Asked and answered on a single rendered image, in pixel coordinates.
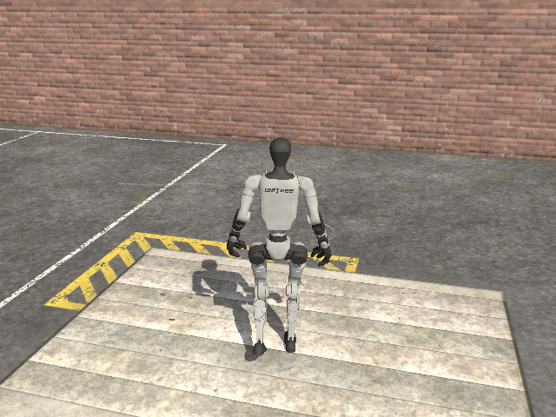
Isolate right robot upper arm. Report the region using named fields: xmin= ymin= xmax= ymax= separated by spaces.
xmin=298 ymin=175 xmax=321 ymax=225

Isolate robot head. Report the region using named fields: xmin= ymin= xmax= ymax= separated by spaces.
xmin=265 ymin=137 xmax=295 ymax=180

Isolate right robot forearm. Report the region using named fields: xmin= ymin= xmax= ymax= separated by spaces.
xmin=312 ymin=212 xmax=329 ymax=248

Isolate robot right hand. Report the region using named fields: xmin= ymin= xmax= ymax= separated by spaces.
xmin=311 ymin=246 xmax=332 ymax=266

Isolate left robot forearm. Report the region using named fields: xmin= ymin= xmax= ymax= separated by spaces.
xmin=228 ymin=209 xmax=246 ymax=242

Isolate robot right thigh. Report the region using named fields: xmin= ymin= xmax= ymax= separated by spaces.
xmin=286 ymin=242 xmax=308 ymax=300

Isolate robot left hand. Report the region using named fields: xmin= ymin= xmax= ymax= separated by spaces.
xmin=227 ymin=239 xmax=247 ymax=257

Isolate left robot upper arm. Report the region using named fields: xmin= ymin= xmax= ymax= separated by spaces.
xmin=236 ymin=175 xmax=261 ymax=222

